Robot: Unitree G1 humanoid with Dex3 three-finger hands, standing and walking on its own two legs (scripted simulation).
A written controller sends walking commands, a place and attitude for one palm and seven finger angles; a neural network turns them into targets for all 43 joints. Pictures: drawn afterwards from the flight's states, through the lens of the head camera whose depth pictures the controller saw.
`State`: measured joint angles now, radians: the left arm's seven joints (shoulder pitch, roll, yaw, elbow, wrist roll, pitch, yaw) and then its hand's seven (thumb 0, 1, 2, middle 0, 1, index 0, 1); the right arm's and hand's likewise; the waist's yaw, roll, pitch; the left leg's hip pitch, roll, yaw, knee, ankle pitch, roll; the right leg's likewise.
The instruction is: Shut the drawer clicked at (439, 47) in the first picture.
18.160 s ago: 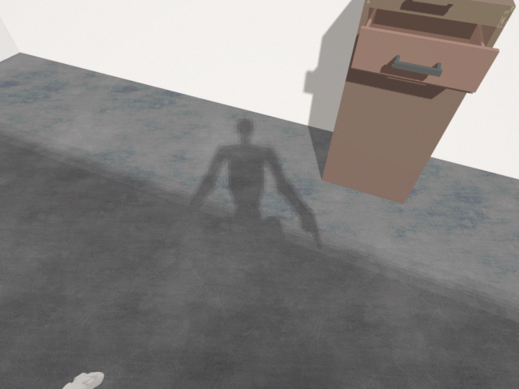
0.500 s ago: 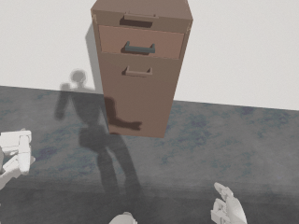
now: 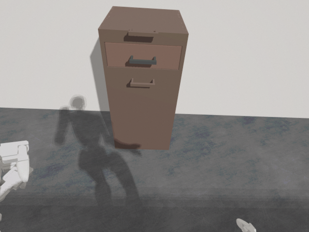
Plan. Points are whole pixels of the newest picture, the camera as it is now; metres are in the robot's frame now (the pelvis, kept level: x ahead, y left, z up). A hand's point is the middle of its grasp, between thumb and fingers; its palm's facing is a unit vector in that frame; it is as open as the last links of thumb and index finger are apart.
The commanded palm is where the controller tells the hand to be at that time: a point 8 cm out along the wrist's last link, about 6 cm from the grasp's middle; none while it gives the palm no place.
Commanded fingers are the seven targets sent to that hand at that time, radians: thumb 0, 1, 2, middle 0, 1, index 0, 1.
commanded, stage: stop stepping back and stand still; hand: left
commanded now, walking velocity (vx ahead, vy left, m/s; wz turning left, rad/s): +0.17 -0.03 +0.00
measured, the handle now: (143, 59) +0.91 +0.11 +0.04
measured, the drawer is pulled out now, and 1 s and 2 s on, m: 0.00 0.00 0.00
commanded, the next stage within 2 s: let the arm hang, fingers relaxed in 0.28 s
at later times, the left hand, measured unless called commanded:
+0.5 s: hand (51, 206) +0.18 +0.26 +0.00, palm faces +0.22 -0.86 -0.45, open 3.1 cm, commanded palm none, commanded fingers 0.00 0.90 0.90 -1.12 -1.30 -1.12 -1.30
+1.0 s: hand out of the picture -0.08 +0.22 -0.16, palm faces +0.09 -0.96 -0.25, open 5.8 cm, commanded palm none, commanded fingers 0.00 0.90 0.90 -0.20 -0.30 -0.20 -0.30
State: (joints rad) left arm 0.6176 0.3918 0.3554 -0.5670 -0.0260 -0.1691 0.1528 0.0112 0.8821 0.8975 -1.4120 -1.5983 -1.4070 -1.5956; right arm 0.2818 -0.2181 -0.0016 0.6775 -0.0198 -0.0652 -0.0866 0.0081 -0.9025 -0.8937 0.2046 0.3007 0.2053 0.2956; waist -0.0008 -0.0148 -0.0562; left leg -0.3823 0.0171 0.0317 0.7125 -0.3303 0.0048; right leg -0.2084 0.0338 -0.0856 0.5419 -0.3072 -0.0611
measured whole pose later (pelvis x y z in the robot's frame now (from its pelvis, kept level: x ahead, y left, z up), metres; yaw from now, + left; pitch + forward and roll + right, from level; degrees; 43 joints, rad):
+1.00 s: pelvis -0.02 +0.02 +0.01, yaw +4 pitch -2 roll +0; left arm 0.31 0.21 0.01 1.18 0.01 0.01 0.02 0.01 0.90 0.90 -0.49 -0.63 -0.48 -0.62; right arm 0.26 -0.17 0.00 1.12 -0.02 0.03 -0.02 0.00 -0.91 -0.89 0.20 0.30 0.20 0.29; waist 0.01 0.03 0.08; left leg -0.22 -0.01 0.01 0.41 -0.15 0.02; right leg -0.14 0.00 -0.10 0.39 -0.21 -0.02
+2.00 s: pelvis +0.00 +0.02 +0.01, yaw +3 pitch -2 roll +0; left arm 0.21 0.21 0.02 1.17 0.01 -0.01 0.01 0.00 0.90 0.90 -0.20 -0.30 -0.20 -0.30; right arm 0.19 -0.21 -0.01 1.14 -0.02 0.00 -0.03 0.00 -0.91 -0.89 0.20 0.30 0.20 0.29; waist 0.00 0.02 0.07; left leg -0.17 -0.01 0.03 0.37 -0.17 0.02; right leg -0.11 0.00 -0.08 0.37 -0.23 -0.03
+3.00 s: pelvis +0.03 -0.01 +0.02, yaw +2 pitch -2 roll +0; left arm 0.15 0.26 0.02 1.15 0.01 -0.03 0.01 0.00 0.90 0.90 -0.21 -0.30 -0.20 -0.30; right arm 0.15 -0.27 -0.01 1.14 -0.02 0.00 -0.02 0.00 -0.91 -0.89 0.20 0.30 0.20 0.29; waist -0.01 0.02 0.06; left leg -0.11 0.03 0.04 0.32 -0.18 -0.02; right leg -0.04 0.04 -0.07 0.29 -0.23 -0.06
